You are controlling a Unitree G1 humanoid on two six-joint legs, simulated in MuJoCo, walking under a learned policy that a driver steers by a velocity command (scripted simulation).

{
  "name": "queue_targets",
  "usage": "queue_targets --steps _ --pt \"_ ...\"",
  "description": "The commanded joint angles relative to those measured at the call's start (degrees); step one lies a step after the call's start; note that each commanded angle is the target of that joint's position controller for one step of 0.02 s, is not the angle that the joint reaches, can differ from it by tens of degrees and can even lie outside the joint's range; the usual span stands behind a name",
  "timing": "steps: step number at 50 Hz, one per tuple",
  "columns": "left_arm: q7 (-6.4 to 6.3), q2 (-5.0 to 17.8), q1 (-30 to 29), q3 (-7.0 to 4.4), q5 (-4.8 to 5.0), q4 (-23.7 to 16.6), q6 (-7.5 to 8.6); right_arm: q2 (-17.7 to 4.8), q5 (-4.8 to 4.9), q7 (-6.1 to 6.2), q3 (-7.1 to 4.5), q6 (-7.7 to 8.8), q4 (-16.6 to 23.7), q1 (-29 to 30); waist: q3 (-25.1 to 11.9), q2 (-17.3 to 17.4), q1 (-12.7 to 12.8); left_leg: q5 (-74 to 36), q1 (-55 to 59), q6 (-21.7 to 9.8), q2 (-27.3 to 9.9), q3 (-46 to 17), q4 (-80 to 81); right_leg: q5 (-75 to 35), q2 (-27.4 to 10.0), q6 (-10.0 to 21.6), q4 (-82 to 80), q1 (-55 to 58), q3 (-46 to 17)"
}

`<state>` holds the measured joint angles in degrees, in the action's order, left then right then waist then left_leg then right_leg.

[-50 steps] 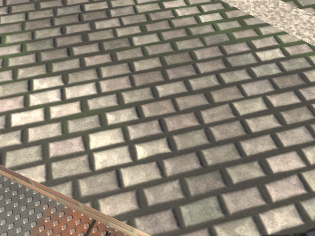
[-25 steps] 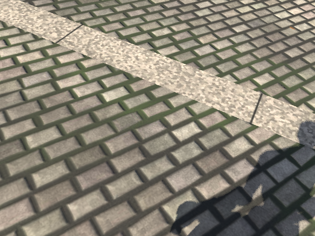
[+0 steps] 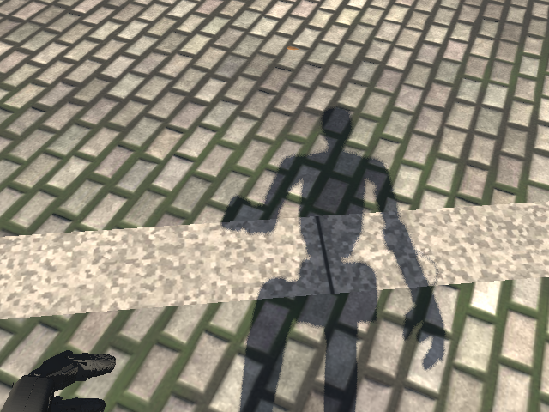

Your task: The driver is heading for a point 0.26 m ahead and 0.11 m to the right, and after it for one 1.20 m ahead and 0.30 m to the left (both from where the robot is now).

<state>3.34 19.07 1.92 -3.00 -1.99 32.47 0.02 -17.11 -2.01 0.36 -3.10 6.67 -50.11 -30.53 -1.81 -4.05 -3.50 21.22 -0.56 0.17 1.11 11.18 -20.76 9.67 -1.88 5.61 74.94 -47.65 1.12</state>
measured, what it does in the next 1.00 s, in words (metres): walks ahead, turning left: right foot, then left foot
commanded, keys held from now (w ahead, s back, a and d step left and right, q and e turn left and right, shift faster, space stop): w+e+shift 0.06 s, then w+q+shift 0.94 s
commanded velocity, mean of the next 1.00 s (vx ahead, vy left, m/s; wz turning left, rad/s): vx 1.00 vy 0.00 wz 0.42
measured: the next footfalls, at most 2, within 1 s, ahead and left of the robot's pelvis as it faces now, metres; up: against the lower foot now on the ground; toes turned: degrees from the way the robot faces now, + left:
right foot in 0.16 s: +0.35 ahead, -0.04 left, +0.00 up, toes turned -11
left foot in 0.60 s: +0.81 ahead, +0.11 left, +0.00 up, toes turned +8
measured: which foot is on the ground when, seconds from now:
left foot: down 0.00-0.14, up 0.16-0.58, down 0.60-1.00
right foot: up 0.00-0.14, down 0.16-0.60, up 0.62-1.00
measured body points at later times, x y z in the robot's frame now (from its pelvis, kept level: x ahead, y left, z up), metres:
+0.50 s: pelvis +0.50 +0.03 -0.01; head +0.53 +0.04 +0.44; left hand +0.48 +0.31 -0.14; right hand +0.68 -0.22 -0.10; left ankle +0.73 +0.15 -0.67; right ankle +0.31 -0.04 -0.73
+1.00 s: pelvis +0.99 +0.12 -0.01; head +1.03 +0.13 +0.44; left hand +1.17 +0.41 -0.05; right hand +1.09 -0.18 -0.12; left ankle +0.77 +0.10 -0.72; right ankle +1.24 +0.06 -0.71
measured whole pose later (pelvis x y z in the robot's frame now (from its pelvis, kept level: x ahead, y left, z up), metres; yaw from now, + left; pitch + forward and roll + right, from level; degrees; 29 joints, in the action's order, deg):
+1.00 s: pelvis +0.99 +0.12 -0.01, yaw +27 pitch +3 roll +0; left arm 0.5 15.0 -2.0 2.8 -1.8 31.1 4.4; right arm -19.5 0.1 -0.5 -4.9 3.3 -46.7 -27.1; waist 1.1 0.1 -8.0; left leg 25.9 6.0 -9.3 9.5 -18.4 -21.2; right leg 0.5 -2.1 -0.7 29.7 -35.7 -4.0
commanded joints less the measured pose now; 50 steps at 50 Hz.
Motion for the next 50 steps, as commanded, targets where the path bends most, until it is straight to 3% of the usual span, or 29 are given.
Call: queue_targets --steps 1,3,5,7,8,9,10,11,12,13,15,17,21,23,25,27,28,29,30,31,32,34,36,38,40,43,46,48,50 --pt "1.18 -1.2 -4.7 1.86 0.00 -5.9 -0.12 -1.8 0.44 -0.08 0.82 1.84 3.2 5.3 9.3 8.0 4.2 -42.3 -6.6 1.3 -10.9 -0.6 12.1 -6.4 -0.8 0.8 -12.8 2.1 3.5" --pt "1.69 -1.5 -7.2 2.41 0.04 -5.1 0.45 -3.9 0.47 0.46 0.44 1.38 2.7 3.1 9.4 6.1 3.3 -59.5 -4.9 2.9 -9.1 3.9 10.7 -7.4 3.8 3.0 -24.3 11.0 10.8" --pt "1.79 -2.3 -2.3 2.70 -0.30 -2.6 1.22 -6.4 0.73 1.91 0.41 0.85 2.0 -1.4 4.3 9.9 5.2 -87.2 -4.6 2.1 -12.0 2.7 2.4 -7.3 9.3 4.6 -27.0 25.1 11.9" --pt "0.11 2.5 16.8 0.46 -1.30 3.1 2.08 -11.6 1.12 2.56 -0.41 -0.20 2.8 2.9 -1.8 13.0 16.5 -86.0 -10.5 -0.3 -16.1 -0.7 -19.7 -4.2 9.1 7.9 -34.0 46.7 3.3" --pt "-1.45 6.3 27.4 -1.50 -0.88 6.7 2.22 -12.5 1.36 2.30 -0.94 -0.87 3.9 8.5 -4.9 12.1 23.1 -65.2 -16.0 -2.3 -11.0 1.3 -40.9 -7.4 5.2 10.3 -43.6 58.4 -2.6" --pt "-2.86 11.8 25.0 -2.83 -1.04 7.6 2.22 -2.9 0.22 1.22 0.70 -1.20 6.8 5.8 -9.8 -2.8 13.9 11.2 -31.8 -3.7 -2.4 -0.9 -67.2 -16.0 -7.9 10.0 -34.4 70.8 -14.7" --pt "-3.47 13.1 25.2 -3.38 -1.45 4.4 2.61 -2.6 4.45 1.40 1.42 -1.13 10.0 -0.6 -26.0 -2.8 12.3 12.5 -42.3 -5.7 0.6 -18.3 -79.1 -12.0 -22.5 18.8 -40.5 82.3 -39.3" --pt "-3.90 10.1 24.4 -3.43 -0.72 5.4 2.42 -5.9 3.52 1.17 0.83 -0.77 11.2 7.9 -18.9 5.2 13.4 1.4 -45.6 -5.6 -2.0 -16.8 -76.0 1.8 -18.4 15.8 -51.4 72.3 -38.2" --pt "-4.22 6.8 20.5 -2.42 -0.46 7.2 3.04 -4.9 2.99 0.55 1.02 -0.96 11.1 9.0 -4.6 5.9 9.0 -2.2 -47.3 -5.0 -4.0 -15.1 -70.2 5.5 -17.4 14.4 -56.7 59.0 -32.2" --pt "-3.94 3.7 17.9 -1.78 -0.64 7.8 4.09 -3.8 1.79 0.24 1.18 -1.79 9.8 9.6 1.2 10.2 6.1 -3.0 -44.7 -4.4 -6.1 -15.3 -65.7 3.3 -15.6 12.7 -59.2 49.4 -27.4" --pt "-3.86 0.1 17.9 -0.57 0.09 9.2 5.89 -1.5 0.42 -0.87 1.39 -4.58 7.4 5.5 5.5 8.6 1.7 -2.3 -36.4 -3.0 -8.2 -16.4 -61.8 -1.4 -13.7 10.9 -63.2 35.0 -18.2" --pt "-3.45 -0.1 17.1 -0.53 1.01 11.1 7.59 0.0 0.48 -1.77 1.43 -5.87 8.9 10.7 9.5 5.4 0.5 -3.9 -39.9 -2.3 -10.2 -16.8 -54.4 -2.2 -11.0 8.3 -67.9 31.6 -10.0" --pt "-2.62 -0.3 14.2 -0.28 1.34 11.9 9.38 1.3 1.08 -3.20 2.07 -4.79 11.5 19.5 9.8 2.5 0.5 -24.3 -35.4 -4.9 -9.2 -10.2 -33.2 -18.8 -2.7 2.6 -70.9 31.4 8.8" --pt "-2.96 1.6 16.7 -0.41 2.26 12.7 9.96 1.6 1.45 -4.31 2.20 -4.30 11.9 23.2 9.0 3.5 2.5 -33.8 -29.8 -6.8 -6.6 -5.8 -24.0 -26.4 -4.4 1.3 -73.6 35.5 11.5" --pt "-3.68 4.7 18.9 -0.99 1.96 13.3 9.52 0.2 1.21 -4.55 1.74 -4.12 11.4 22.8 6.6 1.5 2.4 -33.0 -28.0 -8.4 -2.0 -1.9 -20.0 -49.1 -6.0 -0.9 -68.4 46.3 13.0" --pt "-5.11 8.3 18.5 -1.92 0.58 12.7 7.20 -3.1 1.25 -4.23 0.59 -4.30 9.6 15.8 0.6 -2.6 -2.0 -23.7 -21.6 -9.8 3.0 0.4 -19.6 -69.8 -8.0 -2.5 -54.1 53.9 13.1" --pt "-5.58 9.9 16.3 -2.41 -0.20 11.9 5.72 -5.6 1.30 -3.85 -0.59 -4.44 7.3 6.3 -4.1 -3.8 -7.3 -18.9 -12.0 -11.0 5.0 -0.5 -20.2 -73.7 -9.2 -2.4 -40.8 52.7 12.6" --pt "-5.62 10.4 13.6 -2.59 -0.59 10.9 4.62 -8.6 0.95 -3.08 -2.19 -4.67 4.0 -5.1 -8.6 -2.1 -12.8 -14.4 0.6 -12.7 5.5 -3.6 -17.3 -67.4 -9.0 -1.8 -23.2 47.0 11.7" --pt "-4.85 8.5 10.9 -2.46 -0.25 10.7 4.87 -11.7 2.52 -2.03 -4.43 -6.00 3.9 -6.7 -8.1 6.6 -14.6 -9.8 8.9 -14.8 3.2 -11.3 -12.9 -31.1 0.1 -3.4 2.2 35.3 11.6" --pt "-3.32 -1.8 20.2 0.70 0.20 4.8 6.15 -18.8 -0.41 -2.04 -5.18 -6.27 5.7 1.4 -10.8 22.8 1.1 -16.8 23.8 -26.1 -12.3 -41.5 -11.6 19.7 7.2 -7.6 24.2 6.2 4.4" --pt "-3.69 0.7 15.9 1.49 0.19 2.4 7.53 -18.7 0.67 -1.68 -6.02 -6.63 8.4 2.5 -20.0 13.3 -3.8 0.0 26.9 -30.5 -15.9 -58.9 1.3 16.1 6.3 -6.1 26.4 -0.4 -6.0" --pt "-3.56 2.4 8.7 1.73 -0.27 1.0 8.52 -10.4 1.01 -0.70 -3.97 -5.98 5.8 3.9 -2.1 -0.5 0.3 4.3 5.9 -21.8 -13.0 -51.1 7.7 9.3 -0.9 -5.0 10.0 0.5 -7.2" --pt "-3.68 1.8 8.7 2.36 -2.33 1.5 6.04 -7.2 1.77 -0.66 -2.59 -4.30 6.1 6.5 4.7 -1.9 4.1 -10.0 -10.6 -19.0 -6.6 -40.0 6.1 9.9 -3.5 -5.8 3.6 8.2 -6.1" --pt "-3.32 0.8 9.5 2.97 -2.61 0.6 3.61 -8.6 1.85 -0.85 -2.60 -3.17 7.2 8.5 4.1 1.1 6.0 -6.8 -18.0 -19.7 -3.7 -36.2 9.4 11.5 -4.8 -7.5 -3.9 11.2 -4.5" --pt "-2.84 1.0 0.9 3.36 -1.89 -2.9 3.49 -8.2 2.06 -0.98 -2.40 -2.43 7.1 7.0 8.2 1.9 3.8 -16.2 -22.2 -18.8 -1.1 -33.0 11.3 4.5 -4.9 -8.6 -15.0 11.8 -1.9" --pt "-2.23 -0.9 -5.2 4.34 -0.66 -4.9 3.92 -9.8 2.49 -1.02 -3.19 -2.61 7.0 5.8 6.8 6.7 0.2 -25.9 -19.1 -15.6 0.6 -32.1 10.2 -11.5 -2.3 -8.5 -31.3 15.8 -0.7" --pt "-2.44 0.2 -9.1 4.12 0.14 -5.8 4.58 -10.8 2.45 -0.96 -3.84 -2.74 6.2 3.5 4.7 6.9 -2.7 -34.8 -10.1 -13.6 -1.0 -34.1 7.2 -15.2 0.5 -7.4 -40.1 18.1 -0.9" --pt "-2.80 1.9 -5.4 3.38 0.26 -5.0 4.92 -12.0 2.36 -0.41 -4.22 -2.69 6.8 5.7 2.3 7.6 -0.5 -42.2 -7.6 -11.3 -1.4 -35.4 2.4 -13.6 2.5 -6.4 -45.7 26.7 -2.0" --pt "-4.26 7.0 10.3 0.98 0.89 -1.0 5.28 -15.5 1.66 -0.71 -4.87 -2.32 7.5 9.4 -7.2 6.8 8.4 -53.4 -6.9 -8.8 -0.3 -34.5 -16.0 -4.3 3.9 -5.3 -44.9 44.2 -2.3"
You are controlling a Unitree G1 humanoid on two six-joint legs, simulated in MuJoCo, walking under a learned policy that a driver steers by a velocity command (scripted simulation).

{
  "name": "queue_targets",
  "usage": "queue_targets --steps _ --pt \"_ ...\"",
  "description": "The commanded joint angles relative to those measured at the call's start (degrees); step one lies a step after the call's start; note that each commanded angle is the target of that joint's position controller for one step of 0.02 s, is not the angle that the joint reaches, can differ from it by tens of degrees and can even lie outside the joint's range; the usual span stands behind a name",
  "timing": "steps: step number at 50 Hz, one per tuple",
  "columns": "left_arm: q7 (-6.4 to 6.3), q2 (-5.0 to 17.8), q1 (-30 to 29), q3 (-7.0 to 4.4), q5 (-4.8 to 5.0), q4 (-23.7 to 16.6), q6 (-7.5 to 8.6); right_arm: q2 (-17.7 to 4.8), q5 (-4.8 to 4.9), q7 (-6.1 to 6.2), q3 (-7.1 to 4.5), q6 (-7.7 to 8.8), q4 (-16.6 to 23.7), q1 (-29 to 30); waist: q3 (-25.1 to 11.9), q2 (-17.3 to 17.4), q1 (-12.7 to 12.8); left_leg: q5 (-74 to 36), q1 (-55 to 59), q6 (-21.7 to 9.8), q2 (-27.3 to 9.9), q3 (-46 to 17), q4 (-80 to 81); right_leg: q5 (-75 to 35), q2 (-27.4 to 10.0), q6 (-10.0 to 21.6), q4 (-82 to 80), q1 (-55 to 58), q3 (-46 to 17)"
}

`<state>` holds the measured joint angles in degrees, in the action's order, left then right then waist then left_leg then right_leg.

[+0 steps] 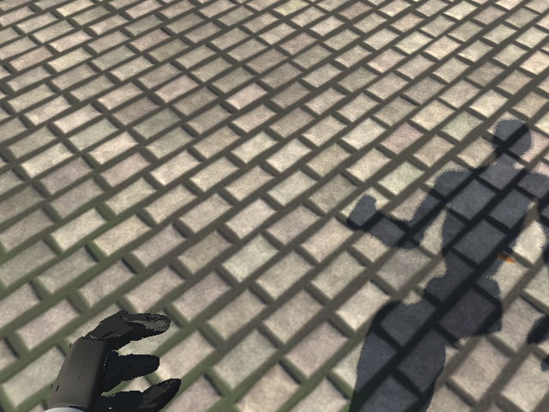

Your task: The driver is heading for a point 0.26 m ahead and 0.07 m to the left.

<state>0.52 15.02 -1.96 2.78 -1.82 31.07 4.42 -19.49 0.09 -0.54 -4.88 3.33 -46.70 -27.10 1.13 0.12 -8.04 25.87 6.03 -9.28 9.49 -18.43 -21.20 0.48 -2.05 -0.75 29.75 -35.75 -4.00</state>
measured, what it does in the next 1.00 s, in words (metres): walks ahead: right foot, then left foot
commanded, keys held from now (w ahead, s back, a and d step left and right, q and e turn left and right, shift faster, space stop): w+q+shift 0.04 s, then shift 0.96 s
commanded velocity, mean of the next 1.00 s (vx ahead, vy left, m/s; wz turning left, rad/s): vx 0.27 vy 0.00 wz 0.26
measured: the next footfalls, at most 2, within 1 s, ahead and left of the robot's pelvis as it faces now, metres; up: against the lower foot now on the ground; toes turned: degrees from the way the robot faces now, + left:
right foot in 0.02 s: +0.23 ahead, -0.16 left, +0.00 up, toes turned +5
left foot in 0.42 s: +0.48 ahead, +0.12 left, +0.00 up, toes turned +9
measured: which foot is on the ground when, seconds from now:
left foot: down 0.00-0.04, up 0.06-0.40, down 0.42-1.00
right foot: up 0.00-0.00, down 0.02-0.42, up 0.44-0.72, down 0.74-1.00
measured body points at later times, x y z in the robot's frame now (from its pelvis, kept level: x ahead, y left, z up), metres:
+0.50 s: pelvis +0.34 +0.00 +0.00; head +0.38 +0.02 +0.45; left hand +0.34 +0.30 -0.12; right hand +0.63 -0.16 -0.07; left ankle +0.44 +0.11 -0.72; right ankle +0.23 -0.16 -0.64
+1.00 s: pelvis +0.43 -0.02 +0.01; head +0.43 -0.02 +0.46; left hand +0.48 +0.24 -0.11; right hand +0.59 -0.24 -0.11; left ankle +0.45 +0.11 -0.72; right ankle +0.46 -0.14 -0.72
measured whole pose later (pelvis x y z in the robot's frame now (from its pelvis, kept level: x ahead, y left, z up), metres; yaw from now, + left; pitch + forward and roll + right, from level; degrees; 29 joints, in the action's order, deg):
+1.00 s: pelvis +0.43 -0.02 +0.01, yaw +14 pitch -1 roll +0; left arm -1.5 12.1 11.0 -0.5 -0.8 48.0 1.2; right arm -12.8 -1.0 1.2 -2.5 -0.5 -47.4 -12.3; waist 0.9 0.1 -0.6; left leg 11.9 -18.3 0.5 2.1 -4.2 -30.9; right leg 17.6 -0.6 -0.5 32.9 -14.7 -0.8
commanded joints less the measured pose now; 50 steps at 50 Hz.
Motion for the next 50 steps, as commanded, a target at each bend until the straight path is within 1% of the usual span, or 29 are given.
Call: queue_targets --steps 1,2,3,4,5,6,7,8,9,10,12,14,16,20,21,22,23,24,25,27,30,33,36,37,38,39,41,44,50 --pt "-2.64 13.8 27.6 -6.32 0.39 3.4 1.02 -11.1 -0.92 -0.07 -2.56 1.75 5.2 9.4 -16.4 1.7 19.8 -51.7 -21.0 1.6 -7.0 -3.0 -30.6 12.4 -0.8 2.1 3.5 47.1 -0.4" --pt "-3.61 17.4 35.5 -7.57 -2.02 4.7 1.18 -1.3 -0.37 0.03 -0.06 2.22 7.0 7.7 -23.1 -11.9 19.6 -9.9 -34.7 1.6 -1.8 3.2 -50.8 34.8 -16.8 4.5 -0.2 60.8 -18.9" --pt "-2.89 20.3 27.8 -8.41 -2.47 3.8 0.88 -0.1 1.57 -0.06 1.42 1.75 9.9 0.7 -26.6 -27.3 11.4 3.4 -45.8 3.2 0.1 8.6 -60.8 35.3 -26.1 10.5 -13.1 61.3 -50.5" --pt "-2.40 13.0 21.4 -7.56 -1.81 2.5 0.71 -4.6 -0.69 0.74 1.07 0.59 7.2 4.6 -16.9 -14.3 11.6 -2.8 -49.4 3.2 -5.3 10.3 -62.0 30.6 -22.9 11.8 -12.5 53.0 -43.9" --pt "-1.92 8.0 19.3 -6.33 -1.25 3.1 0.72 -5.4 -1.77 0.47 0.83 -0.01 7.0 8.9 -10.0 -5.7 11.7 -6.5 -48.1 4.3 -7.1 12.0 -60.0 13.2 -20.0 12.1 -10.1 44.8 -31.1" --pt "-1.50 6.1 20.5 -5.76 -1.44 4.8 0.85 -4.5 -2.46 0.10 0.88 -0.52 7.2 11.6 -6.6 -0.9 11.4 -5.7 -47.0 5.2 -7.9 13.0 -58.6 -6.3 -17.7 12.0 -8.4 39.8 -22.7" --pt "-1.40 5.2 22.6 -5.28 -1.03 7.0 1.39 -2.8 -2.67 -0.58 1.15 -1.08 8.5 13.1 -4.7 -0.9 10.6 -3.8 -47.0 5.7 -8.4 12.8 -57.3 -17.7 -15.9 11.9 -8.8 36.1 -16.6" --pt "-1.05 5.4 24.6 -5.32 -0.28 9.0 2.19 -1.5 -2.62 -0.92 1.57 -1.64 9.6 13.3 -3.7 -5.0 10.0 -1.5 -47.8 6.4 -8.7 12.3 -55.4 -26.4 -15.9 12.0 -8.8 34.9 -13.9" --pt "-0.95 5.6 18.5 -6.18 2.95 7.8 3.13 -0.8 2.93 -0.26 1.70 -1.06 11.8 14.3 -2.2 -8.5 8.1 -1.6 -49.0 7.0 -11.3 10.7 -53.3 -27.1 -13.7 11.1 -10.1 35.3 -10.4" --pt "-0.99 4.9 16.6 -5.90 3.66 8.1 3.39 -0.9 3.26 -0.22 2.16 -1.03 12.1 15.6 -2.1 -7.5 7.3 -1.9 -49.1 7.2 -11.6 10.7 -48.0 -26.3 -13.2 10.4 -11.1 33.4 -7.9" --pt "-1.51 8.3 12.4 -6.74 3.57 7.9 3.01 -0.4 1.27 -0.71 2.95 -0.54 13.7 19.3 -0.3 -4.2 6.1 -9.4 -42.7 8.4 -11.3 14.5 -32.6 -27.2 -11.5 10.1 -14.8 24.2 -1.8" --pt "-1.96 11.6 12.8 -7.76 3.30 8.7 2.89 0.9 0.37 -2.13 3.71 0.53 13.0 19.8 -3.3 -5.2 6.5 -24.6 -30.1 8.4 -9.3 17.7 -18.8 -25.7 -7.4 8.6 -15.4 20.0 4.4" --pt "-1.83 13.5 14.8 -8.32 3.78 9.9 3.28 -0.8 -0.02 -2.97 3.28 0.73 13.2 21.6 -4.9 -5.1 6.7 -31.2 -24.7 7.3 -8.4 16.7 -14.3 -23.3 -8.7 8.0 -14.7 22.0 4.6" --pt "-1.90 13.2 17.1 -8.15 4.24 11.6 2.24 -5.2 -1.60 -1.92 0.75 0.52 10.8 15.2 -8.1 -2.7 2.2 -36.7 -12.2 2.9 -5.9 18.2 -5.5 -28.0 -6.1 4.1 3.7 25.7 7.9" --pt "-1.95 11.6 18.8 -7.47 2.68 10.7 2.10 -9.3 -1.98 -0.90 -0.29 0.12 10.7 12.5 -11.2 3.5 1.7 -61.4 -3.1 0.0 -13.0 11.3 -7.9 -11.9 -2.2 1.2 18.2 18.7 10.0" --pt "-0.94 5.8 29.3 -5.05 1.38 11.3 1.65 -9.1 -3.97 -0.23 1.08 -0.26 12.3 13.6 -21.6 15.9 6.9 -88.9 12.3 -13.8 -32.3 -11.0 -11.8 39.2 3.9 -2.6 42.2 4.0 6.3" --pt "-0.10 9.5 30.8 -5.38 2.55 13.9 0.84 -3.7 -2.66 -0.79 2.25 -0.50 12.0 12.1 -31.0 9.6 4.4 -84.6 12.2 -15.5 -32.0 -13.4 -11.5 40.0 1.5 -2.5 46.0 5.7 -4.3" --pt "-0.05 11.2 25.7 -5.91 3.43 12.3 -0.04 -3.0 -0.98 -1.21 2.26 -0.67 12.4 15.8 -23.8 6.6 5.0 -75.2 6.7 -13.2 -28.6 -8.1 -9.8 38.2 -0.4 -3.0 45.0 2.3 -3.2" --pt "-0.83 10.9 20.7 -5.98 2.97 11.3 -0.78 -2.0 0.23 -1.24 2.37 -0.79 11.8 18.5 -17.5 2.6 5.7 -66.0 -0.5 -10.1 -25.4 -4.7 -7.6 35.3 -1.9 -3.3 41.0 0.6 -1.5" --pt "-2.31 10.1 18.5 -6.16 2.17 11.1 -2.76 -2.1 -0.54 -0.92 2.37 -1.17 11.4 21.7 -10.9 1.2 8.7 -55.8 -16.7 -7.1 -22.5 -1.5 -3.2 31.3 -2.8 -3.9 34.4 7.1 -0.5" --pt "-3.06 6.0 21.1 -5.31 1.98 12.2 -4.19 -2.5 -1.93 -0.31 1.67 -1.78 10.8 23.9 -11.1 5.3 11.0 -50.7 -25.4 -6.4 -20.1 2.9 -0.2 27.0 -1.7 -4.1 23.4 15.8 1.6" --pt "-2.88 4.8 18.2 -5.04 1.84 12.5 -4.80 -1.7 -1.49 0.50 1.62 -2.38 9.6 23.0 -13.0 5.9 10.0 -36.4 -26.9 -4.9 -19.2 4.2 1.1 17.6 -1.0 -3.2 15.3 21.6 1.8" --pt "-2.24 3.7 15.8 -4.99 0.85 12.6 -5.17 0.2 -0.91 0.63 2.21 -2.90 8.2 22.9 -9.1 5.8 10.8 -11.2 -31.7 -0.6 -16.1 5.0 1.4 9.3 0.5 -0.9 3.2 28.2 3.3" --pt "-2.09 4.1 14.8 -4.97 -0.11 12.0 -5.17 1.7 -1.12 0.52 2.70 -2.77 7.0 20.3 -7.1 4.5 10.5 -3.3 -33.5 2.4 -14.4 5.4 0.9 8.2 -0.8 0.3 -0.9 29.9 1.8" --pt "-2.21 7.3 13.5 -5.41 -0.69 10.8 -5.14 2.3 -1.67 0.48 2.79 -2.56 6.2 17.8 -4.8 -0.4 8.6 2.5 -35.6 5.5 -11.3 7.6 -2.7 6.1 -6.2 2.5 -3.9 29.9 -3.4" --pt "-2.19 9.8 10.8 -6.24 -0.37 11.2 -5.01 2.1 -0.90 0.67 2.32 -2.63 6.0 15.0 -3.5 -8.8 5.5 -1.2 -29.6 7.4 -8.0 13.2 -4.3 18.1 -8.3 5.3 -6.7 20.0 -5.0" --pt "-1.83 4.9 8.6 -5.06 -0.31 11.2 -4.01 0.6 -1.46 1.33 1.66 -3.08 5.7 18.2 -0.7 -7.6 6.6 -10.0 -21.0 8.9 -8.1 14.0 -6.9 31.1 -5.2 3.8 -10.5 11.1 -4.4" --pt "-2.04 4.8 9.8 -4.96 0.59 12.2 -2.87 0.9 -1.45 1.95 1.37 -3.62 4.4 16.8 0.9 -4.7 7.1 -11.3 -22.1 7.7 -9.4 11.9 -5.3 23.9 -3.1 1.9 -7.9 13.5 -1.7" --pt "-2.21 4.1 12.7 -5.04 1.24 14.5 -2.28 1.7 -0.89 2.00 1.03 -3.00 2.2 16.2 -2.6 -1.1 8.1 -19.8 -19.2 7.9 -9.7 11.9 -6.7 12.7 -2.2 2.7 -4.8 18.3 -0.6"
